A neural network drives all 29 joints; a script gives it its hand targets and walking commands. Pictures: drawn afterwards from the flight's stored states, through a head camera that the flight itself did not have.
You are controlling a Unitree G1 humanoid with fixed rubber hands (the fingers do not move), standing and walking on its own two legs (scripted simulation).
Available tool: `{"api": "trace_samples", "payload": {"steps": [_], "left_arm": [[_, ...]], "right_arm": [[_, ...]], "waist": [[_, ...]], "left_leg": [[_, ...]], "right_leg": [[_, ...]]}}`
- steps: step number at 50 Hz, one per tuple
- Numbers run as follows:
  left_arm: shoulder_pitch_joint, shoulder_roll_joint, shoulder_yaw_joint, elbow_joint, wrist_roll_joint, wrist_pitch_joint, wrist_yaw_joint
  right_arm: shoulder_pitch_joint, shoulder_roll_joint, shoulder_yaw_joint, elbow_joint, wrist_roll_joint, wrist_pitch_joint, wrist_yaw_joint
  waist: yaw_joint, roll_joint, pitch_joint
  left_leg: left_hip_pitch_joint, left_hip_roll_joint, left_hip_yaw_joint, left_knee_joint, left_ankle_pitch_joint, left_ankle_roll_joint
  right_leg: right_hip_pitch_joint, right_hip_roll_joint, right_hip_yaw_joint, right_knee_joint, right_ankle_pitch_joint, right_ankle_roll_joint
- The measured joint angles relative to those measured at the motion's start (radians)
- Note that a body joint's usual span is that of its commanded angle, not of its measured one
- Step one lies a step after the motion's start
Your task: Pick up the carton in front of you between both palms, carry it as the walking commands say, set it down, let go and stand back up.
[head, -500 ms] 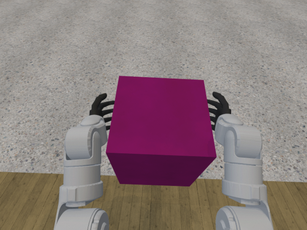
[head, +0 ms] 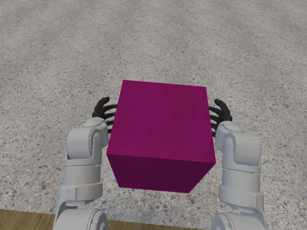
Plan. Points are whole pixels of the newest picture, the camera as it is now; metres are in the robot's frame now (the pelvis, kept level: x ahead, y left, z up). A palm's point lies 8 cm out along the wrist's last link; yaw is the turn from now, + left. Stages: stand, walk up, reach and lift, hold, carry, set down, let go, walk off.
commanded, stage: carry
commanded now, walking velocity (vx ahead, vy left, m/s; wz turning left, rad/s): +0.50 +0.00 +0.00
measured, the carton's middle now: (158, 141) +0.34 +0.02 +0.05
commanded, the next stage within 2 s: none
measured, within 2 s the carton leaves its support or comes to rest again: neither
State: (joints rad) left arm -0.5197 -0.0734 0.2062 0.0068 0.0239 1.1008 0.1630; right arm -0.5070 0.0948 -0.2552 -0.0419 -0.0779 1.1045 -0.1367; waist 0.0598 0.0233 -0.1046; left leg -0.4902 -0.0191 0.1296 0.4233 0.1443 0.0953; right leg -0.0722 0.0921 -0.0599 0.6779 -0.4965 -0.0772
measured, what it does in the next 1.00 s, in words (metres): walks ahead: right foot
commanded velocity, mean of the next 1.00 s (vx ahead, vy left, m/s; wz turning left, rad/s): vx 0.50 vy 0.00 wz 0.00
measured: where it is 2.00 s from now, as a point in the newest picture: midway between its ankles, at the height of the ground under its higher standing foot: (160, 114)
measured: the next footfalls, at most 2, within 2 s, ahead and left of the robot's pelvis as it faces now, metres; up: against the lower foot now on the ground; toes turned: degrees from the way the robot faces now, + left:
right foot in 0.54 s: +0.52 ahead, -0.07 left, -0.02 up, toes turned -3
left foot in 1.08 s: +0.84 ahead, +0.11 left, -0.02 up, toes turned +11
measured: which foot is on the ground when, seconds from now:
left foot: down 0.00-0.54, up 0.56-1.00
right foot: down 0.00-0.02, up 0.04-0.52, down 0.54-1.00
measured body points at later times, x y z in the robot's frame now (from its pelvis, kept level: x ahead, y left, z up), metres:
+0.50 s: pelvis +0.30 +0.00 -0.01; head +0.31 +0.01 +0.44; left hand +0.65 +0.15 +0.10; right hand +0.65 -0.15 +0.11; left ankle +0.12 +0.06 -0.73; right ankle +0.46 -0.09 -0.72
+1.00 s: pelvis +0.60 +0.00 -0.01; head +0.62 -0.02 +0.44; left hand +0.94 +0.16 +0.10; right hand +0.95 -0.15 +0.09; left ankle +0.75 +0.14 -0.71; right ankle +0.48 -0.06 -0.75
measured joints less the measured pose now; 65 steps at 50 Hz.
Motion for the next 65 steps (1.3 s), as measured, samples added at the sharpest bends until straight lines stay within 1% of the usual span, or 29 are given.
{"api": "trace_samples", "payload": {"steps": [1,2,4,6,8,11,15,18,21,25,27,28,29,31,32,34,39,43,47,52,54,55,56,57,58,59,61,63,65], "left_arm": [[-0.006,0.011,-0.002,0.017,-0.003,0.001,-0.001],[-0.01,0.023,0.001,0.036,-0.007,0.0,-0.003],[0.005,0.027,0.001,0.061,-0.008,0.0,-0.003],[0.023,0.006,0.007,0.064,0.007,0.0,-0.002],[0.036,-0.018,0.018,0.049,0.025,-0.008,-0.002],[0.05,-0.036,0.024,0.012,0.039,-0.032,-0.003],[0.071,-0.036,0.02,-0.033,0.04,-0.055,-0.006],[0.082,-0.031,0.014,-0.068,0.035,-0.057,-0.006],[0.077,-0.02,0.009,-0.104,0.028,-0.044,-0.006],[0.058,-0.006,0.008,-0.115,0.023,-0.012,-0.006],[0.039,-0.006,0.004,-0.092,0.026,0.004,-0.006],[0.029,-0.01,0.004,-0.075,0.03,0.007,-0.006],[0.013,-0.013,0.003,-0.055,0.037,0.008,-0.006],[-0.004,-0.014,0.001,-0.019,0.041,0.017,-0.002],[0.003,-0.014,0.003,-0.014,0.039,0.023,-0.001],[0.021,-0.014,0.011,-0.017,0.03,0.027,-0.001],[0.031,-0.013,0.03,-0.044,0.004,-0.002,0.0],[0.024,-0.015,0.03,-0.065,-0.004,-0.015,0.0],[0.042,-0.028,0.026,-0.104,0.001,-0.003,-0.001],[0.12,-0.065,0.014,-0.181,0.024,0.026,-0.005],[0.173,-0.079,0.009,-0.22,0.034,0.037,-0.01],[0.201,-0.076,0.005,-0.237,0.033,0.042,-0.022],[0.227,-0.069,0.002,-0.247,0.03,0.046,-0.028],[0.254,-0.065,-0.002,-0.257,0.027,0.05,-0.032],[0.282,-0.067,-0.009,-0.267,0.027,0.052,-0.033],[0.309,-0.071,-0.022,-0.279,0.031,0.054,-0.033],[0.354,-0.062,-0.063,-0.307,0.034,0.059,-0.034],[0.389,-0.057,-0.094,-0.338,0.035,0.059,-0.034],[0.425,-0.055,-0.121,-0.37,0.038,0.057,-0.035]], "right_arm": [[-0.004,0.007,-0.003,0.021,-0.007,-0.007,0.001],[-0.013,0.01,0.0,0.047,-0.015,-0.015,0.001],[-0.011,0.008,0.007,0.089,-0.017,-0.019,-0.002],[0.015,0.005,0.006,0.094,-0.004,-0.02,-0.004],[0.033,0.003,0.003,0.086,0.011,-0.033,-0.005],[0.038,0.0,0.004,0.074,0.033,-0.066,-0.005],[0.035,0.0,0.015,0.063,0.046,-0.097,-0.005],[0.032,0.001,0.026,0.041,0.049,-0.1,-0.005],[0.021,-0.002,0.037,0.013,0.051,-0.09,-0.007],[0.0,-0.012,0.048,0.004,0.052,-0.059,-0.013],[-0.006,-0.024,0.046,0.009,0.053,-0.036,-0.016],[-0.013,-0.035,0.045,0.018,0.056,-0.026,-0.016],[-0.025,-0.048,0.042,0.032,0.062,-0.019,-0.016],[-0.029,-0.06,0.037,0.053,0.069,-0.006,-0.017],[-0.027,-0.054,0.034,0.059,0.066,0.001,-0.02],[-0.023,-0.03,0.021,0.06,0.049,0.009,-0.021],[-0.023,0.005,0.007,0.023,0.024,-0.009,-0.02],[-0.014,0.003,0.015,-0.016,0.026,-0.019,-0.02],[0.013,0.001,0.023,-0.059,0.034,-0.009,-0.02],[0.091,0.019,0.033,-0.126,0.033,0.017,-0.012],[0.13,0.034,0.041,-0.148,0.031,0.025,0.001],[0.154,0.05,0.046,-0.153,0.024,0.022,0.005],[0.175,0.065,0.053,-0.155,0.014,0.017,0.006],[0.197,0.074,0.065,-0.158,0.005,0.018,0.007],[0.221,0.067,0.085,-0.164,0.003,0.023,0.008],[0.248,0.059,0.101,-0.177,0.005,0.029,0.011],[0.301,0.046,0.126,-0.215,0.011,0.034,0.013],[0.35,0.039,0.143,-0.259,0.016,0.034,0.015],[0.395,0.035,0.157,-0.301,0.019,0.032,0.018]], "waist": [[-0.015,-0.021,-0.005],[-0.031,-0.039,0.0],[-0.062,-0.034,0.014],[-0.082,-0.025,0.031],[-0.091,-0.023,0.05],[-0.1,-0.022,0.07],[-0.106,-0.02,0.072],[-0.107,-0.022,0.066],[-0.11,-0.028,0.054],[-0.118,-0.033,0.022],[-0.109,-0.032,0.008],[-0.099,-0.021,0.0],[-0.084,-0.003,0.004],[-0.058,-0.004,0.022],[-0.048,-0.008,0.029],[-0.037,-0.013,0.045],[-0.028,-0.017,0.076],[-0.035,-0.021,0.074],[-0.046,-0.021,0.054],[-0.057,-0.022,0.017],[-0.055,-0.023,0.008],[-0.061,-0.04,0.002],[-0.064,-0.057,0.004],[-0.067,-0.059,0.009],[-0.069,-0.053,0.016],[-0.069,-0.046,0.023],[-0.071,-0.038,0.032],[-0.074,-0.033,0.031],[-0.077,-0.03,0.018]], "left_leg": [[0.005,-0.016,0.004,0.043,-0.08,0.021],[-0.012,-0.029,0.01,0.114,-0.15,0.037],[-0.013,-0.035,0.009,0.185,-0.232,0.051],[0.02,-0.038,0.005,0.182,-0.258,0.05],[0.061,-0.042,0.005,0.155,-0.277,0.053],[0.12,-0.045,0.001,0.115,-0.303,0.054],[0.204,-0.044,-0.015,0.063,-0.343,0.044],[0.278,-0.043,-0.029,0.029,-0.383,0.031],[0.354,-0.045,-0.044,0.008,-0.434,0.018],[0.453,-0.05,-0.062,0.02,-0.535,-0.002],[0.474,-0.049,-0.066,0.127,-0.599,-0.015],[0.444,-0.039,-0.063,0.244,-0.621,-0.025],[0.38,-0.03,-0.079,0.413,-0.647,-0.044],[0.235,-0.036,-0.108,0.711,-0.654,-0.052],[0.169,-0.032,-0.112,0.791,-0.629,-0.049],[0.051,-0.004,-0.114,0.837,-0.572,-0.047],[-0.161,0.077,-0.114,0.707,-0.466,-0.073],[-0.234,0.109,-0.096,0.553,-0.374,-0.095],[-0.225,0.105,-0.061,0.374,-0.271,-0.101],[-0.109,0.057,0.026,0.105,-0.154,-0.083],[-0.01,0.032,0.075,-0.003,-0.129,-0.07],[0.018,0.019,0.09,-0.001,-0.174,-0.03],[0.021,0.012,0.1,0.037,-0.22,-0.006],[0.029,0.015,0.103,0.062,-0.256,0.006],[0.048,0.02,0.102,0.064,-0.278,0.009],[0.075,0.023,0.1,0.047,-0.285,0.0],[0.136,0.025,0.094,-0.005,-0.292,-0.007],[0.194,0.026,0.084,-0.058,-0.299,-0.011],[0.251,0.028,0.073,-0.104,-0.31,-0.018]], "right_leg": [[-0.036,-0.018,-0.004,0.125,-0.009,0.014],[-0.097,-0.026,0.015,0.28,-0.03,0.031],[-0.232,-0.024,0.039,0.529,-0.027,0.031],[-0.35,-0.046,0.043,0.605,0.027,0.025],[-0.449,-0.082,0.048,0.57,0.073,0.029],[-0.562,-0.128,0.054,0.46,0.136,0.045],[-0.652,-0.158,0.049,0.32,0.255,0.057],[-0.672,-0.157,0.038,0.222,0.356,0.055],[-0.651,-0.14,0.016,0.089,0.448,0.044],[-0.553,-0.097,-0.041,-0.137,0.563,0.009],[-0.457,-0.074,-0.076,-0.231,0.58,-0.005],[-0.428,-0.066,-0.081,-0.222,0.475,-0.018],[-0.436,-0.054,-0.088,-0.17,0.398,-0.032],[-0.432,-0.051,-0.091,-0.111,0.34,-0.052],[-0.417,-0.05,-0.089,-0.11,0.332,-0.054],[-0.372,-0.047,-0.086,-0.139,0.315,-0.052],[-0.259,-0.043,-0.076,-0.23,0.283,-0.051],[-0.161,-0.047,-0.06,-0.305,0.254,-0.039],[-0.051,-0.054,-0.041,-0.372,0.211,-0.017],[0.093,-0.067,-0.028,-0.41,0.117,0.016],[0.116,-0.074,-0.019,-0.316,0.049,0.032],[0.089,-0.09,-0.017,-0.203,0.014,0.043],[0.025,-0.105,-0.005,-0.03,0.034,0.058],[-0.055,-0.101,0.014,0.155,0.046,0.066],[-0.133,-0.095,0.022,0.308,0.052,0.066],[-0.203,-0.095,0.021,0.409,0.071,0.064],[-0.319,-0.116,0.007,0.47,0.125,0.062],[-0.404,-0.145,-0.003,0.412,0.17,0.068],[-0.463,-0.171,-0.01,0.31,0.206,0.081]]}}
